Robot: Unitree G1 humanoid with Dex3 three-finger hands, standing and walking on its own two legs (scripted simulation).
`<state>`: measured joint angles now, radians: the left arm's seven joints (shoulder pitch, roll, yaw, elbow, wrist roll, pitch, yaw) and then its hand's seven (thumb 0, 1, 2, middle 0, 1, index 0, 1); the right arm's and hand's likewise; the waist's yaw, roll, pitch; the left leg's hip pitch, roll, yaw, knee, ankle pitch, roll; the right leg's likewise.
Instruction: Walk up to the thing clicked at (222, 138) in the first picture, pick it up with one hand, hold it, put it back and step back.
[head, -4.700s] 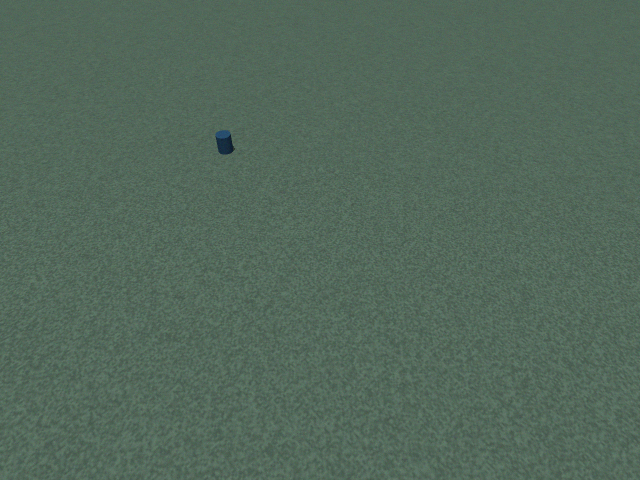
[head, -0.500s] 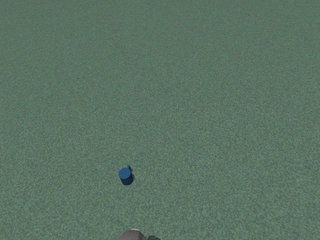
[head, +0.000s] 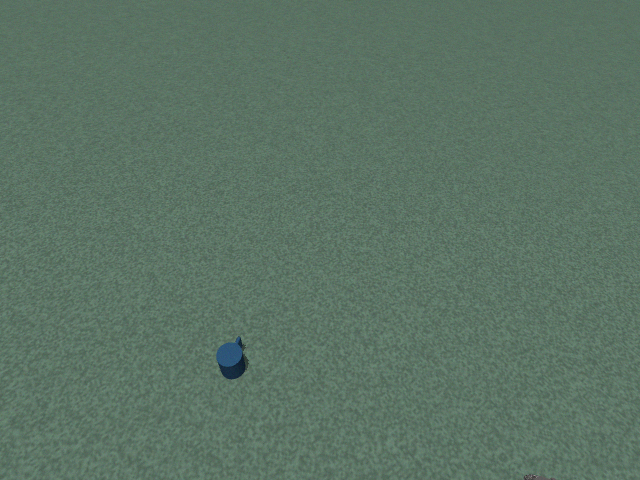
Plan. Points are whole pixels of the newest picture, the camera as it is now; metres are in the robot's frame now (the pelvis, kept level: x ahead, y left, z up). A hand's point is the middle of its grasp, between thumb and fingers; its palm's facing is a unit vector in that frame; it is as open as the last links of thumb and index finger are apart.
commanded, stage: walk up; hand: left
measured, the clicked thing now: (233, 356) +0.60 +0.23 -0.72
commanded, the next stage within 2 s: stand in 1.50 s
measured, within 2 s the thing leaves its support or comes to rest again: neither
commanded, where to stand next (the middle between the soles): +0.09 +0.00 m, yaw -1 degrees
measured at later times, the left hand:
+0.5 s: hand out of the picture +0.12 +0.27 -0.15, palm faces -0.01 -0.94 -0.35, open 7.4 cm
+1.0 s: hand out of the picture +0.11 +0.27 -0.14, palm faces +0.01 -0.93 -0.37, open 7.4 cm
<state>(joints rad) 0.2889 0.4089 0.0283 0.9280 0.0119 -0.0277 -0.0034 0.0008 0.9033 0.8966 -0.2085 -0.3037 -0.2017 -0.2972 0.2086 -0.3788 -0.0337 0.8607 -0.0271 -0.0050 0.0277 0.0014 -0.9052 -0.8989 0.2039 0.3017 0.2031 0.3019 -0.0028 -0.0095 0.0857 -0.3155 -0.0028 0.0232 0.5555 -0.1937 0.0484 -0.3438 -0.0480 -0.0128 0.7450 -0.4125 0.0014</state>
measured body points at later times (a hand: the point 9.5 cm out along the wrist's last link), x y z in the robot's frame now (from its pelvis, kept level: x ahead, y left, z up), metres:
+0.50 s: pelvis +0.03 +0.01 +0.00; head +0.04 +0.02 +0.45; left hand +0.12 +0.32 -0.13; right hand +0.11 -0.29 -0.12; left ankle +0.04 +0.14 -0.73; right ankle +0.04 -0.14 -0.73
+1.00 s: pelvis +0.05 +0.00 +0.01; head +0.05 +0.00 +0.46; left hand +0.11 +0.32 -0.11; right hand +0.14 -0.30 -0.12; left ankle +0.04 +0.14 -0.73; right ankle +0.04 -0.14 -0.73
